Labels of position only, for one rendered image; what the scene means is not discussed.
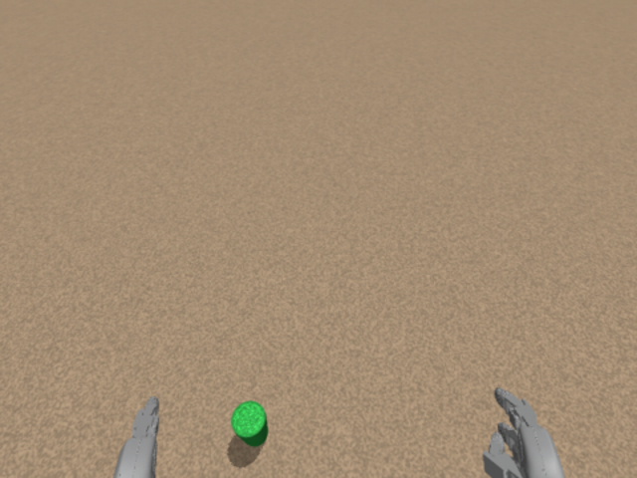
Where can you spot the left robot hand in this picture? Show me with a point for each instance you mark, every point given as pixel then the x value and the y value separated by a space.
pixel 137 457

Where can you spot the cup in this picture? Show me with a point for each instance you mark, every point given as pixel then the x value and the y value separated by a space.
pixel 249 422

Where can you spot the right robot hand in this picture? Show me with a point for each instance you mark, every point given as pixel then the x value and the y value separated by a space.
pixel 534 452

